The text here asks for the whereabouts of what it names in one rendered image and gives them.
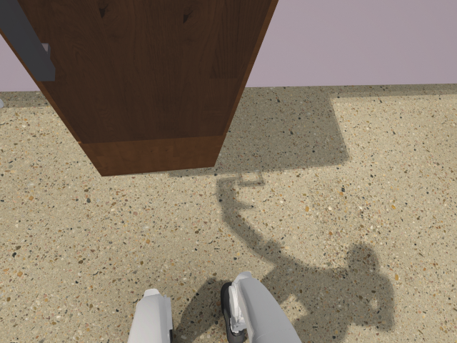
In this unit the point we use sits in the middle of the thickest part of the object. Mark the handle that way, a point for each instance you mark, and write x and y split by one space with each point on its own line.
18 30

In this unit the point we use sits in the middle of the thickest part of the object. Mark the robot left thigh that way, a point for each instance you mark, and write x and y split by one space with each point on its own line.
152 320

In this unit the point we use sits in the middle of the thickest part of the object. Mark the cupboard door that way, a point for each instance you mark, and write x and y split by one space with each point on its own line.
132 70

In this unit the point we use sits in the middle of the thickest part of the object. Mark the robot right shin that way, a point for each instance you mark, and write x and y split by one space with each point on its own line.
238 324

